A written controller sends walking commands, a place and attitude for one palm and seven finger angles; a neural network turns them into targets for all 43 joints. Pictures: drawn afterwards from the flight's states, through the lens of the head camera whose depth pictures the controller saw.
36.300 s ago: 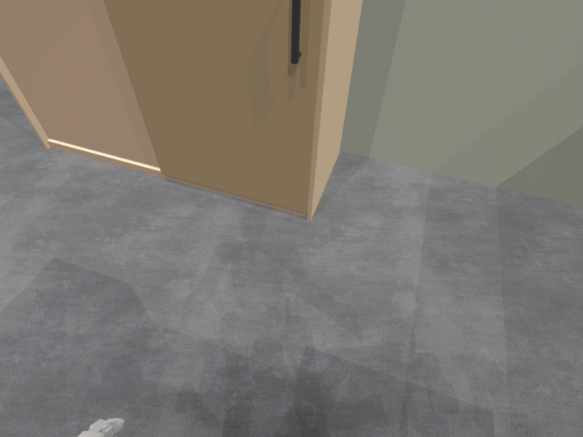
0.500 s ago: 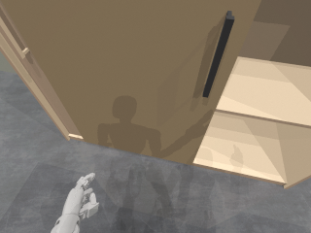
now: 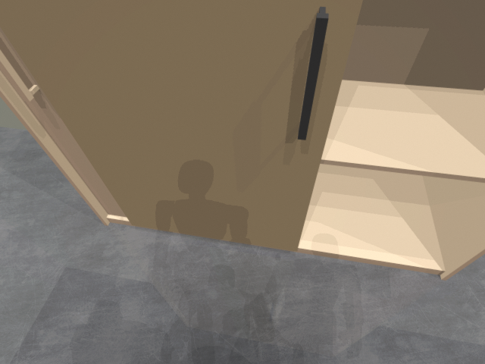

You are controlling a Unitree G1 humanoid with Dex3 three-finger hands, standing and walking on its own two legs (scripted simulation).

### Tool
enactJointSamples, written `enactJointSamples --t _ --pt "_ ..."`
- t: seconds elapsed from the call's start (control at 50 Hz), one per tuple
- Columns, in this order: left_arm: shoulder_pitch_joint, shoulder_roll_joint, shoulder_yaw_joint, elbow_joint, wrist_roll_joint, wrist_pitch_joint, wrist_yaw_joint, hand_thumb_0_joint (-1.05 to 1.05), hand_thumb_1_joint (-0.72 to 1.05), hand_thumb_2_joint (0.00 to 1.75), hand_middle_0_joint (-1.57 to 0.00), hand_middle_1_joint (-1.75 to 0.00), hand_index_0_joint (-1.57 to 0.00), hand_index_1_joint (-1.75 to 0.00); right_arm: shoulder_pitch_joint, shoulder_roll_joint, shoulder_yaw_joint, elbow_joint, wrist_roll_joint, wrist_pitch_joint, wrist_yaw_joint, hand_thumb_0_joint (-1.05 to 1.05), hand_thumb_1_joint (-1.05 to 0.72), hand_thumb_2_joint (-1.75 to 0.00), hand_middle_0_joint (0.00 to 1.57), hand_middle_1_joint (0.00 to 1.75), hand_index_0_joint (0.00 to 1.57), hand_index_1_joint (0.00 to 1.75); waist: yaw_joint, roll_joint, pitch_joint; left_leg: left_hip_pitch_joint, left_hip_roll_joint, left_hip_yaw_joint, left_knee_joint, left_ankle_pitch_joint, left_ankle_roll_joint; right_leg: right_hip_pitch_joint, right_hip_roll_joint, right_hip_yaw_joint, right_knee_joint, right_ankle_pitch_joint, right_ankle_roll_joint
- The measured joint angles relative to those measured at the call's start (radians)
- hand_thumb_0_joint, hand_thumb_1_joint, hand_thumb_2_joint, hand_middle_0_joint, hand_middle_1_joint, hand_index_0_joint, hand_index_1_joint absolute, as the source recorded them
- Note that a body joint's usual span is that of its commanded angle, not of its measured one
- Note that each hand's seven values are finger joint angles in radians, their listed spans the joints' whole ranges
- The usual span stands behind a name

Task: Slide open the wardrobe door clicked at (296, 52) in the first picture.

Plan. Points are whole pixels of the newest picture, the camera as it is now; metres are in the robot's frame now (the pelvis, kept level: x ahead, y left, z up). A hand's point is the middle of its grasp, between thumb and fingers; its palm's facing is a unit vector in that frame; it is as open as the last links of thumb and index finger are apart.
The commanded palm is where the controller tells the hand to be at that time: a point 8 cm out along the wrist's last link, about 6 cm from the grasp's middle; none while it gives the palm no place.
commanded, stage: let the arm hang, fingers relaxed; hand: right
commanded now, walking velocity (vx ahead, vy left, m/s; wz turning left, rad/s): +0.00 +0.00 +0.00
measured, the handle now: (310, 82) +0.62 -0.10 +0.12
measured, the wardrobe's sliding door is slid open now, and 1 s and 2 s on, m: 0.60 0.60 0.60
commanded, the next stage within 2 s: look to check the result in 0.72 s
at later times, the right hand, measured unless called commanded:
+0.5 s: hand out of the picture +0.00 -0.18 -0.17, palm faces -0.01 +0.99 -0.17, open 7.4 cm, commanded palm none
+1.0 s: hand out of the picture +0.03 -0.19 -0.17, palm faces -0.01 +0.98 -0.20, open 7.4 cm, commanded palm none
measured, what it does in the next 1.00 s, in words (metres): stands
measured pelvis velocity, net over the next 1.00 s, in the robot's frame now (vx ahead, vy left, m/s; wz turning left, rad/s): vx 0.01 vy -0.01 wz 0.02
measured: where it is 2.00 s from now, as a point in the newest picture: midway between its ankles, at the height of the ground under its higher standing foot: outside the picture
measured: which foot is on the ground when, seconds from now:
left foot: down 0.00-1.00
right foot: down 0.00-1.00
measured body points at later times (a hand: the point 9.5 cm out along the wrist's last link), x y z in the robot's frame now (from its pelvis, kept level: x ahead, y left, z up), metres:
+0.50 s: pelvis +0.00 -0.02 +0.00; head +0.02 -0.02 +0.45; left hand -0.01 +0.20 -0.16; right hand +0.01 -0.23 -0.16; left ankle -0.01 +0.12 -0.74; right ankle +0.02 -0.11 -0.74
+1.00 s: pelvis +0.01 -0.01 +0.01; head +0.04 -0.01 +0.46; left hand +0.03 +0.22 -0.15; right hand +0.03 -0.24 -0.15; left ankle -0.01 +0.12 -0.74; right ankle +0.02 -0.11 -0.74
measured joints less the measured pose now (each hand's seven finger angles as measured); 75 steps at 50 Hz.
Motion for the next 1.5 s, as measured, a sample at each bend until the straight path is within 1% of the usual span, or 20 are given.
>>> enactJointSamples --t 0.06,0.2,0.28,0.48,0.6,0.94,1.24,1.5 --pt "0.025 -0.022 0.004 0.047 -0.004 0.005 0.005 0.01 0.91 0.90 -0.20 -0.30 -0.20 -0.30 0.029 -0.004 0.003 0.062 0.001 -0.008 0.002 0.00 -0.98 -0.90 0.21 0.30 0.20 0.30 -0.007 -0.013 0.009 0.016 -0.001 0.001 -0.034 0.020 -0.003 0.008 0.000 0.001 -0.018 0.011 -0.003" --pt "0.046 -0.049 0.013 0.102 -0.012 -0.007 0.013 0.01 0.91 0.90 -0.20 -0.30 -0.20 -0.30 0.062 0.010 0.007 0.150 0.002 -0.019 -0.008 0.00 -0.94 -0.90 0.20 0.30 0.20 0.30 -0.007 -0.041 0.007 0.036 0.011 -0.014 -0.060 0.035 -0.017 0.037 0.012 -0.015 -0.052 0.025 -0.016" --pt "0.038 -0.057 0.017 0.116 -0.010 -0.011 0.016 0.01 0.91 0.90 -0.20 -0.30 -0.20 -0.30 0.053 0.026 0.009 0.165 0.001 -0.026 -0.012 0.01 -0.92 -0.90 0.20 0.30 0.19 0.30 -0.006 -0.047 -0.004 0.041 0.019 -0.023 -0.060 0.035 -0.023 0.049 0.019 -0.024 -0.063 0.029 -0.022" --pt "0.025 -0.046 0.026 0.127 -0.007 -0.024 0.020 0.02 0.92 0.90 -0.20 -0.30 -0.20 -0.30 -0.011 0.064 0.009 0.147 -0.002 -0.039 -0.013 0.00 -0.91 -0.90 0.20 0.30 0.19 0.30 0.001 -0.035 -0.029 0.042 0.032 -0.033 -0.054 0.031 -0.031 0.063 0.031 -0.036 -0.079 0.033 -0.031" --pt "0.018 -0.043 0.026 0.126 -0.006 -0.030 0.020 0.01 0.92 0.90 -0.20 -0.30 -0.20 -0.30 -0.028 0.048 0.003 0.146 -0.002 -0.040 -0.016 0.01 -0.93 -0.90 0.20 0.30 0.20 0.30 0.006 -0.027 -0.029 0.048 0.032 -0.035 -0.059 0.029 -0.031 0.071 0.031 -0.037 -0.087 0.032 -0.029" --pt "-0.027 -0.020 0.024 0.138 -0.010 -0.034 0.019 0.01 0.92 0.90 -0.20 -0.30 -0.20 -0.30 -0.046 0.033 0.003 0.154 0.001 -0.045 -0.013 0.01 -0.91 -0.90 0.20 0.30 0.19 0.30 0.002 -0.033 -0.008 0.080 0.028 -0.032 -0.086 0.027 -0.028 0.100 0.029 -0.034 -0.109 0.028 -0.024" --pt "-0.068 -0.001 0.021 0.137 -0.011 -0.039 0.017 0.01 0.91 0.90 -0.20 -0.30 -0.20 -0.30 -0.072 0.014 0.001 0.155 0.000 -0.049 -0.007 0.01 -0.91 -0.90 0.20 0.30 0.20 0.30 -0.001 -0.035 -0.010 0.101 0.020 -0.029 -0.108 0.028 -0.019 0.122 0.022 -0.030 -0.133 0.032 -0.013" --pt "-0.085 0.027 0.023 0.141 -0.010 -0.039 0.014 0.01 0.91 0.90 -0.20 -0.30 -0.20 -0.30 -0.096 -0.017 -0.002 0.151 0.002 -0.054 -0.004 0.01 -0.91 -0.90 0.20 0.30 0.20 0.30 0.001 -0.034 -0.016 0.122 0.010 -0.026 -0.131 0.035 -0.009 0.142 0.013 -0.027 -0.153 0.037 -0.002"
